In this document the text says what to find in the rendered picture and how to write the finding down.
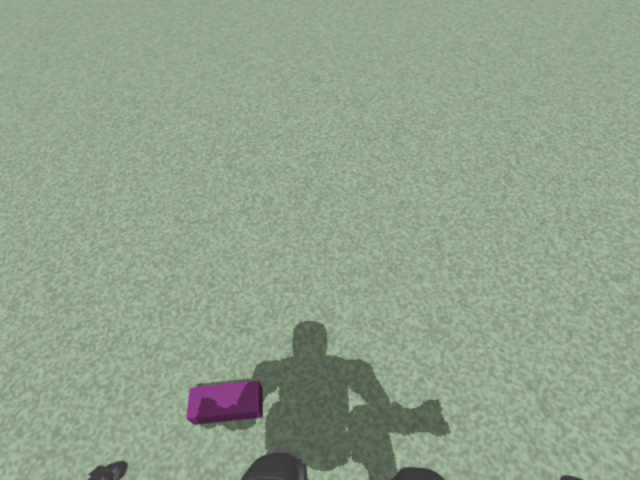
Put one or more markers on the carton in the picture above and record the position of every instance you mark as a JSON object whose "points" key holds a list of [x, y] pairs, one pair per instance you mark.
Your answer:
{"points": [[226, 402]]}

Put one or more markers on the left robot hand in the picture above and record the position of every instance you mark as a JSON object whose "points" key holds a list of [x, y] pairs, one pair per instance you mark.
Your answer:
{"points": [[113, 471]]}

